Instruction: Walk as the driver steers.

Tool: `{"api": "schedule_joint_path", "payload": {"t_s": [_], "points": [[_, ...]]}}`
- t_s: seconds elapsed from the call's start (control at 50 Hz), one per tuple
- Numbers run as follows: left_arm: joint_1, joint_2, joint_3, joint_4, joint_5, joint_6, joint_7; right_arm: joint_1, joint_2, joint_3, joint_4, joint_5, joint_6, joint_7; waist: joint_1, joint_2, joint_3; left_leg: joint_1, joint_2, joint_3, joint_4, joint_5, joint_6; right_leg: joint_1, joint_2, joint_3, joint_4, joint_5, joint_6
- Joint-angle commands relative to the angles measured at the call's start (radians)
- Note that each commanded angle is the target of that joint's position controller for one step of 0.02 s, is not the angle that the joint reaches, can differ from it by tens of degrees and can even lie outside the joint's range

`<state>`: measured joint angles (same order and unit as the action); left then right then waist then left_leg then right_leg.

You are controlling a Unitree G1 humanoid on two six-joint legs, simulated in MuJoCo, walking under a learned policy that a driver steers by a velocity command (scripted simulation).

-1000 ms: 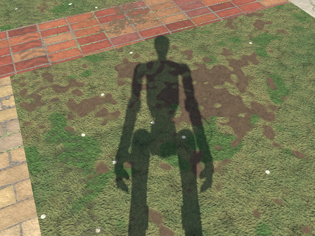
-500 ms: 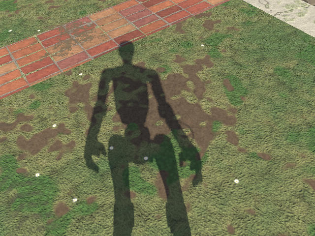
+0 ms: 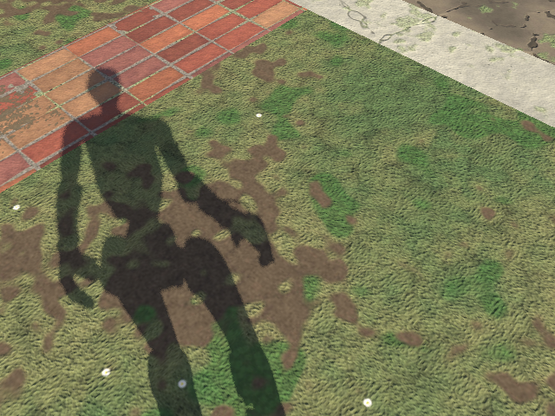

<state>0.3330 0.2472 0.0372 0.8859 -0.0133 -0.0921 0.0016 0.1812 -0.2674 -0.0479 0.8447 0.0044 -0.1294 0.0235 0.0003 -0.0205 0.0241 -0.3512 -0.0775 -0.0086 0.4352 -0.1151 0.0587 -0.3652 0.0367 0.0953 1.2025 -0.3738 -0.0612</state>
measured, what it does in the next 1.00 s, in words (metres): walks ahead, turning left: right foot, then left foot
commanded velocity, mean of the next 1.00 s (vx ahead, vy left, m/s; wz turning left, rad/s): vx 0.50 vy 0.00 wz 0.42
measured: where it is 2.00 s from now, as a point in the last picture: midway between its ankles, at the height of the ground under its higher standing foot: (192, 235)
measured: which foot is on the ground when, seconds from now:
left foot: down 0.00-0.32, up 0.34-0.82, down 0.84-1.00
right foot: up 0.00-0.30, down 0.32-0.86, up 0.88-1.00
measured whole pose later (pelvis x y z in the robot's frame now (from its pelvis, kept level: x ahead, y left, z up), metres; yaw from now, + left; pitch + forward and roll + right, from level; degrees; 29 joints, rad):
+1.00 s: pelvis +0.48 +0.11 +0.00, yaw +30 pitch +2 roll +0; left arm 0.25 0.30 0.05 0.81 -0.02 -0.10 0.00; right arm 0.21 -0.26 -0.06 0.68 0.00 -0.06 0.04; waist 0.02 -0.02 0.04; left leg -0.34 -0.08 0.04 0.49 -0.18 0.10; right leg -0.50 -0.12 0.03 1.21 -0.33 -0.01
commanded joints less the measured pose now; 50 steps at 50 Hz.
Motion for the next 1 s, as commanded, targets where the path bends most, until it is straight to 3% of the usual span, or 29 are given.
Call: {"api": "schedule_joint_path", "payload": {"t_s": [0.02, 0.06, 0.1, 0.14, 0.2, 0.24, 0.28, 0.3, 0.32, 0.34, 0.36, 0.38, 0.4, 0.42, 0.44, 0.48, 0.54, 0.64, 0.74, 0.8, 0.82, 0.84, 0.86, 0.88, 0.9, 0.92, 0.94, 0.96, 1.0], "points": [[-0.038, 0.084, 0.022, -0.105, 0.021, -0.031, 0.004, 0.034, -0.068, -0.006, -0.043, -0.008, 0.001, 0.007, 0.013, 0.051, -0.051, 0.212, 0.266, -0.4, -0.255, 0.032, 0.207, -0.252, -0.125, 0.016, -0.044, 0.075, 0.005], [-0.037, 0.049, 0.011, -0.116, 0.025, -0.027, 0.007, 0.068, -0.089, -0.011, -0.031, 0.003, 0.004, 0.001, 0.023, 0.078, -0.04, 0.15, 0.24, -0.326, -0.274, 0.1, 0.218, -0.224, -0.125, -0.021, -0.175, 0.077, 0.03], [-0.13, 0.034, -0.001, -0.15, 0.031, -0.028, 0.011, 0.098, -0.135, -0.025, -0.027, 0.012, 0.011, -0.014, 0.002, 0.08, -0.018, 0.082, 0.226, -0.279, -0.288, 0.098, 0.215, -0.188, -0.112, -0.048, -0.351, 0.161, 0.058], [-0.215, 0.034, -0.009, -0.171, 0.023, -0.03, 0.006, 0.126, -0.156, -0.031, -0.023, 0.017, 0.019, -0.023, -0.023, 0.091, -0.011, 0.034, 0.198, -0.245, -0.279, 0.067, 0.187, -0.112, -0.081, -0.059, -0.506, 0.297, 0.075], [-0.298, 0.069, -0.003, -0.199, 0.006, -0.035, 0.001, 0.192, -0.162, -0.033, -0.012, 0.026, 0.031, -0.028, -0.052, 0.107, -0.014, 0.049, 0.21, -0.279, -0.241, 0.017, 0.164, -0.045, -0.047, -0.044, -0.62, 0.397, 0.09], [-0.319, 0.1, 0.008, -0.216, 0.0, -0.039, -0.001, 0.209, -0.158, -0.033, -0.013, 0.03, 0.04, -0.032, -0.044, 0.113, -0.017, 0.088, 0.226, -0.334, -0.196, -0.055, 0.14, -0.001, -0.043, -0.025, -0.684, 0.373, 0.082], [-0.276, 0.126, 0.022, -0.211, -0.001, -0.046, 0.0, 0.2, -0.151, -0.032, -0.024, 0.026, 0.05, -0.036, -0.005, 0.118, -0.027, 0.1, 0.214, -0.369, -0.119, -0.098, 0.112, 0.091, -0.044, -0.029, -0.734, 0.312, 0.061], [-0.197, 0.144, 0.034, -0.193, 0.003, -0.048, 0.004, 0.193, -0.125, -0.025, -0.032, 0.022, 0.053, -0.037, 0.037, 0.118, -0.054, 0.072, 0.177, -0.361, -0.038, -0.095, 0.087, 0.198, -0.061, -0.031, -0.765, 0.275, 0.039], [-0.049, 0.195, 0.051, -0.172, 0.015, -0.052, 0.012, 0.169, -0.069, -0.006, -0.056, 0.013, 0.051, -0.035, 0.108, 0.048, -0.148, -0.026, 0.114, -0.289, 0.2, -0.134, 0.047, 0.399, -0.192, 0.084, -0.78, 0.212, -0.016], [0.056, 0.287, 0.073, -0.161, 0.027, -0.038, 0.016, 0.254, 0.014, 0.018, -0.086, 0.013, 0.036, -0.033, 0.093, -0.218, -0.269, -0.285, -0.006, -0.141, 0.516, -0.4, -0.005, 0.679, -0.419, 0.401, -0.826, 0.153, -0.131], [0.086, 0.262, 0.074, -0.138, 0.021, -0.028, 0.006, 0.304, -0.044, 0.009, -0.099, 0.042, 0.03, -0.033, 0.074, -0.327, -0.285, -0.468, 0.042, -0.127, 0.725, -0.47, -0.01, 0.69, -0.509, 0.678, -0.908, -0.081, -0.207], [0.036, 0.17, 0.054, -0.157, 0.015, -0.032, 0.003, 0.239, -0.125, -0.012, -0.089, 0.047, 0.037, -0.036, 0.085, -0.172, -0.162, -0.505, 0.091, -0.157, 0.816, -0.378, -0.011, 0.582, -0.458, 0.578, -0.928, -0.116, -0.175], [-0.023, 0.131, 0.041, -0.163, 0.012, -0.032, -0.001, 0.185, -0.13, -0.019, -0.094, 0.038, 0.046, -0.036, 0.07, -0.095, -0.09, -0.487, 0.12, -0.139, 0.818, -0.29, -0.017, 0.473, -0.404, 0.416, -0.938, -0.011, -0.138], [-0.083, 0.104, 0.031, -0.167, 0.014, -0.03, -0.005, 0.166, -0.113, -0.021, -0.097, 0.028, 0.055, -0.035, 0.042, -0.068, -0.05, -0.449, 0.145, -0.131, 0.787, -0.226, -0.026, 0.386, -0.352, 0.304, -0.966, 0.097, -0.12], [-0.114, 0.09, 0.028, -0.162, 0.019, -0.029, -0.007, 0.153, -0.098, -0.025, -0.106, 0.024, 0.063, -0.03, 0.02, -0.085, -0.021, -0.42, 0.169, -0.125, 0.754, -0.187, -0.031, 0.326, -0.318, 0.217, -0.993, 0.173, -0.108], [-0.115, 0.097, 0.035, -0.146, 0.023, -0.036, -0.009, 0.139, -0.062, -0.021, -0.123, 0.023, 0.077, -0.02, 0.008, -0.09, -0.012, -0.377, 0.185, -0.097, 0.739, -0.127, -0.04, 0.268, -0.286, 0.098, -1.031, 0.304, -0.108], [-0.084, 0.127, 0.049, -0.116, 0.021, -0.041, -0.005, 0.088, -0.048, -0.02, -0.163, 0.019, 0.083, -0.014, 0.009, -0.047, -0.008, -0.421, 0.19, -0.104, 0.657, -0.043, -0.054, 0.286, -0.296, -0.003, -1.045, 0.462, -0.129], [-0.06, 0.172, 0.058, -0.091, 0.016, -0.028, 0.005, -0.066, -0.031, -0.009, -0.229, 0.016, 0.077, 0.015, 0.052, -0.035, 0.022, -0.381, 0.179, -0.041, 0.377, 0.162, -0.042, 0.308, -0.285, -0.15, -1.051, 0.482, -0.105], [0.007, 0.211, 0.067, -0.057, -0.004, -0.001, 0.008, -0.199, -0.039, -0.007, -0.308, 0.023, 0.078, 0.045, 0.081, -0.035, 0.065, -0.375, 0.158, 0.031, 0.242, 0.076, 0.004, 0.424, -0.328, -0.216, -0.999, 0.531, -0.076], [0.0, 0.257, 0.079, -0.061, -0.01, 0.019, 0.017, -0.134, -0.087, -0.032, -0.319, 0.017, 0.086, 0.048, 0.015, -0.085, -0.011, -0.186, 0.066, 0.118, 0.216, -0.077, 0.063, 0.453, -0.326, -0.276, -0.806, 0.982, -0.046], [-0.01, 0.266, 0.08, -0.065, -0.011, 0.028, 0.022, -0.007, -0.125, -0.056, -0.29, 0.018, 0.088, 0.044, -0.061, -0.082, -0.081, -0.013, 0.018, 0.14, 0.17, -0.066, 0.094, 0.421, -0.304, -0.302, -0.631, 1.09, -0.029], [-0.007, 0.249, 0.072, -0.076, -0.007, 0.027, 0.027, 0.168, -0.189, -0.092, -0.243, 0.019, 0.095, 0.027, -0.147, -0.043, -0.171, 0.276, 0.007, 0.092, 0.122, -0.013, 0.135, 0.261, -0.266, -0.315, -0.386, 0.993, 0.007], [0.043, 0.136, 0.038, -0.117, 0.034, 0.014, 0.02, 0.243, -0.293, -0.115, -0.226, 0.022, 0.103, 0.002, -0.11, 0.19, -0.253, 0.611, 0.257, -0.305, 0.108, 0.004, 0.233, -0.119, -0.162, -0.31, -0.028, 0.232, 0.057], [0.076, 0.107, 0.013, -0.148, 0.019, -0.029, 0.002, 0.229, -0.303, -0.099, -0.259, 0.014, 0.085, 0.006, -0.07, 0.266, -0.441, 0.782, 0.453, -0.836, -0.084, -0.157, 0.394, -0.361, -0.017, -0.082, 0.206, -0.233, 0.072], [-0.026, 0.197, 0.039, -0.148, -0.026, -0.047, -0.01, 0.239, -0.202, -0.073, -0.234, 0.003, 0.076, 0.014, -0.123, 0.118, -0.366, 0.722, 0.429, -0.71, -0.128, -0.137, 0.319, -0.445, -0.082, -0.002, 0.229, -0.141, 0.057], [-0.063, 0.189, 0.035, -0.16, -0.04, -0.051, -0.011, 0.189, -0.17, -0.061, -0.228, 0.004, 0.069, 0.016, -0.094, 0.104, -0.228, 0.565, 0.397, -0.533, -0.122, -0.046, 0.274, -0.447, -0.125, -0.028, 0.167, -0.059, 0.04], [-0.075, 0.172, 0.033, -0.144, -0.022, -0.045, -0.001, 0.108, -0.138, -0.05, -0.232, 0.007, 0.063, 0.016, -0.048, 0.025, -0.154, 0.403, 0.349, -0.404, -0.126, 0.059, 0.23, -0.387, -0.173, -0.034, 0.092, 0.014, 0.042], [-0.062, 0.175, 0.039, -0.133, -0.008, -0.031, 0.004, 0.056, -0.101, -0.038, -0.236, 0.0, 0.056, 0.018, -0.011, 0.047, -0.117, 0.295, 0.308, -0.316, -0.146, 0.146, 0.21, -0.322, -0.2, -0.028, 0.034, 0.058, 0.045], [0.0, 0.15, 0.039, -0.109, -0.008, 0.002, 0.0, 0.034, -0.095, -0.037, -0.221, -0.009, 0.037, 0.019, 0.028, 0.078, -0.108, 0.19, 0.284, -0.233, -0.208, 0.211, 0.205, -0.234, -0.213, -0.027, 0.001, 0.123, 0.056]]}}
